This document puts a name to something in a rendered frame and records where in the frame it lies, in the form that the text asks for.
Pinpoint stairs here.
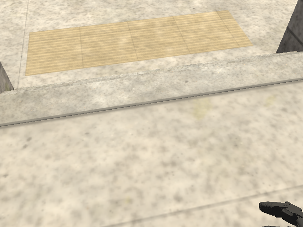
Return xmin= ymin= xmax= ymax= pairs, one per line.
xmin=0 ymin=51 xmax=303 ymax=96

